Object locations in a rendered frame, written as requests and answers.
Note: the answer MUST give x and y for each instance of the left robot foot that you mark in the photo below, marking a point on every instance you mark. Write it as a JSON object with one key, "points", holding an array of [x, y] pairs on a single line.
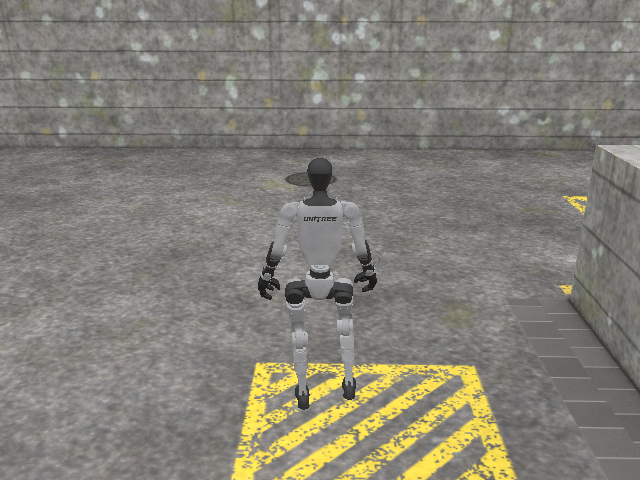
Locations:
{"points": [[303, 401]]}

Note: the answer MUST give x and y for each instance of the right robot upper arm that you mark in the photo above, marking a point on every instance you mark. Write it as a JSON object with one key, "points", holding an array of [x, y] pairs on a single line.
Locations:
{"points": [[351, 211]]}

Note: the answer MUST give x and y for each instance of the right robot hand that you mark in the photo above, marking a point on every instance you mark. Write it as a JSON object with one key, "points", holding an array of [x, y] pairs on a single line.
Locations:
{"points": [[362, 277]]}

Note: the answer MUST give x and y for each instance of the robot left forearm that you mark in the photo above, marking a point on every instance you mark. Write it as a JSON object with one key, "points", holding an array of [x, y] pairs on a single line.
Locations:
{"points": [[270, 265]]}

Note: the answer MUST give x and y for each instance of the left robot upper arm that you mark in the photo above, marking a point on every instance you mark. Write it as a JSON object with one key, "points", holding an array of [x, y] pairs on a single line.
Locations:
{"points": [[288, 211]]}

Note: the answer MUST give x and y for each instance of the left robot hand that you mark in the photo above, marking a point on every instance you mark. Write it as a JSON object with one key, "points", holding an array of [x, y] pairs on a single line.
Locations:
{"points": [[263, 284]]}

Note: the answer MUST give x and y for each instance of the robot foot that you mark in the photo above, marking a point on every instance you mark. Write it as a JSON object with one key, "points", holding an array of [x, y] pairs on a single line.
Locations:
{"points": [[303, 401], [349, 391]]}

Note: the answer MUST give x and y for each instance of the right robot foot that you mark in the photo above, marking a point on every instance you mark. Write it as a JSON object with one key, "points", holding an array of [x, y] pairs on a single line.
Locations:
{"points": [[349, 391]]}

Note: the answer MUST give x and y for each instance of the robot right forearm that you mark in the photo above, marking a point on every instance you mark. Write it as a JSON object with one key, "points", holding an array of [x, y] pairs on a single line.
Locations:
{"points": [[366, 262]]}

